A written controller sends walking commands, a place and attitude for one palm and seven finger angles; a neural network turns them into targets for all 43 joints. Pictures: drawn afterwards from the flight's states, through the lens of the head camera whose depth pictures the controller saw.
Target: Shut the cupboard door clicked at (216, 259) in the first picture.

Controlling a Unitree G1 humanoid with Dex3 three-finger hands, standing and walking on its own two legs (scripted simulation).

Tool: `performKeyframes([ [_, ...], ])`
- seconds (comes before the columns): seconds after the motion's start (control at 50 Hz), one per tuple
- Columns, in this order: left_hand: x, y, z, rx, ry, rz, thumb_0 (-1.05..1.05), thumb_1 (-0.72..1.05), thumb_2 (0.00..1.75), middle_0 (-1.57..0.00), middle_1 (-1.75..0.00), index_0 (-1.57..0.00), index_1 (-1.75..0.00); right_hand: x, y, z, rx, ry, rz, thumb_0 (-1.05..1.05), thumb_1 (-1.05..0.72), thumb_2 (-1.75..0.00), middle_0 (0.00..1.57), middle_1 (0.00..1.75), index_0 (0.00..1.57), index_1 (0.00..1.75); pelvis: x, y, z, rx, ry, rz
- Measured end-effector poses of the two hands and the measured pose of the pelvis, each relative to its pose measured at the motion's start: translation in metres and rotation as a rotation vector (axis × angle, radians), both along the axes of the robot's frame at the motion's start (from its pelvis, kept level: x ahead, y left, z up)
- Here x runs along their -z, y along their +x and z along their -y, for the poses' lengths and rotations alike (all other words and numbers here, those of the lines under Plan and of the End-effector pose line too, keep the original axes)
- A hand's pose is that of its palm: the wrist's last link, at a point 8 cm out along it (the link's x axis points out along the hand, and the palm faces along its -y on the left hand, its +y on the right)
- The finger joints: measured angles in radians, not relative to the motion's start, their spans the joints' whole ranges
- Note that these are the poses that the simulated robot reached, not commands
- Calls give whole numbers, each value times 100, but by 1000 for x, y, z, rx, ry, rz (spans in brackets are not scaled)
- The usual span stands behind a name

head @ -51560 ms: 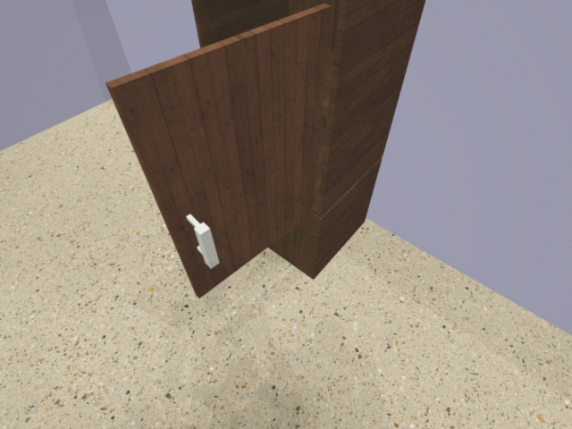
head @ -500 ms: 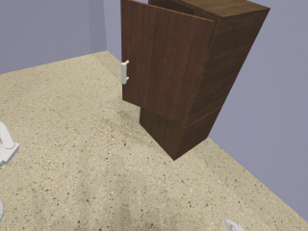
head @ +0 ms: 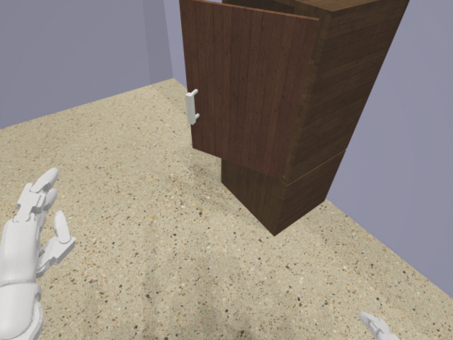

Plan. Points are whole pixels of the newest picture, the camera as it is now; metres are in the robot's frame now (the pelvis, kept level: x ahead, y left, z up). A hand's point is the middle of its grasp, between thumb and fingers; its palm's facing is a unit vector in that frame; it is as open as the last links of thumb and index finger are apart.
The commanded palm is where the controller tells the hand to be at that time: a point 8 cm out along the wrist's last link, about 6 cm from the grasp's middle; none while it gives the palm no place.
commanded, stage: let the arm hang, fingers relaxed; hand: left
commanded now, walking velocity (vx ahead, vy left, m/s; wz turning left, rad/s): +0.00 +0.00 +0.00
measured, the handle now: (193, 106) +0.93 +0.19 -0.09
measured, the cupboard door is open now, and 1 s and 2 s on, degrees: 27 27 27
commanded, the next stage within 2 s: look to check the result in 1.04 s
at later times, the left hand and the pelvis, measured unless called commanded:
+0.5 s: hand out of the picture +0.00 +0.18 -0.15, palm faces +0.07 -0.97 -0.24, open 7.2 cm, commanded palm none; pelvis +0.00 -0.02 +0.02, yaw +2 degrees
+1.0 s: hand out of the picture -0.05 +0.14 -0.15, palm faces +0.06 -0.99 -0.14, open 7.3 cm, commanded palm none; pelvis -0.02 -0.01 +0.03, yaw +1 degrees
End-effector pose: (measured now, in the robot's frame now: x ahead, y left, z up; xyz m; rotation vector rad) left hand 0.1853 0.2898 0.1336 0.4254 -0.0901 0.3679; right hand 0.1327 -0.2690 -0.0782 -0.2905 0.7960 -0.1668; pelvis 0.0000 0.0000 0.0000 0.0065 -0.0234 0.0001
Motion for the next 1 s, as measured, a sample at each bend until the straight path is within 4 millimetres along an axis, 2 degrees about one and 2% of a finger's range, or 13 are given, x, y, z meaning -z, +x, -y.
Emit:
performKeyframes([
  [0.04, 62, 12, 9, 21, -85, -278, 0, 90, 90, -19, -30, -20, -30, 6, 3, -2, -19, 17, -11, 1, -91, -89, 19, 30, 20, 30, 2, -7, -1, -3, 10, -7],
  [0.08, 125, 4, 29, 48, -160, -558, 0, 91, 90, -19, -30, -20, -30, 12, 1, -5, -25, 40, -17, 1, -91, -89, 19, 30, 20, 30, 2, -14, 1, -7, 15, -8],
  [0.14, 200, -37, 68, 95, -255, -880, 0, 91, 90, -19, -30, -20, -30, 26, -12, -10, -14, 86, -65, 1, -91, -89, 20, 30, 20, 30, 7, -20, 11, -3, 35, -1],
  [0.2, 246, -97, 102, 87, -382, -1124, 1, 91, 90, -20, -30, -20, -30, 37, -37, -15, 7, 117, -202, 1, -91, -89, 20, 30, 20, 30, 3, -17, 19, -31, 19, 4],
  [0.24, 250, -115, 99, -25, -473, -1116, -4, 96, 90, -21, -30, -21, -30, 42, -56, -18, 6, 114, -321, 1, -91, -89, 20, 30, 20, 30, -2, -13, 23, -54, -1, -10],
  [0.34, 259, -150, 76, -137, -480, -1223, -5, 98, 90, -21, -30, -21, -30, 47, -95, -19, 37, 94, -516, 1, -92, -89, 20, 30, 20, 30, -8, -4, 22, -74, -33, -42],
  [0.4, 257, -171, 67, -187, -476, -1302, -4, 96, 90, -20, -30, -21, -30, 41, -109, -21, 58, 91, -560, 1, -93, -89, 20, 30, 20, 30, -15, -2, 21, -58, -20, -35],
  [0.48, 253, -190, 63, -208, -468, -1374, -2, 94, 90, -20, -30, -20, -30, 40, -116, -24, 91, 102, -548, 1, -92, -89, 20, 30, 20, 30, -21, 0, 17, -43, -15, -16],
  [0.58, 249, -199, 65, -208, -472, -1386, 0, 92, 90, -20, -30, -20, -30, 42, -117, -32, 93, 129, -523, 1, -91, -89, 20, 30, 20, 30, -24, -3, 14, -34, -11, 11],
  [0.68, 250, -204, 74, -186, -491, -1388, 0, 91, 90, -19, -30, -20, -30, 42, -125, -35, 93, 136, -526, 1, -93, -89, 20, 30, 20, 30, -26, -9, 13, -28, -8, 19],
  [0.86, 258, -224, 95, -157, -539, -1442, 0, 91, 90, -20, -30, -20, -30, 41, -158, -41, 124, 149, -588, 0, -92, -89, 20, 30, 20, 30, -27, -14, 13, -20, -8, 15],
  [1.0, 259, -236, 99, -162, -552, -1472, 0, 91, 90, -20, -30, -20, -30, 41, -180, -48, 149, 160, -636, 0, -91, -89, 20, 30, 20, 30, -27, -16, 12, -17, -9, 18],
])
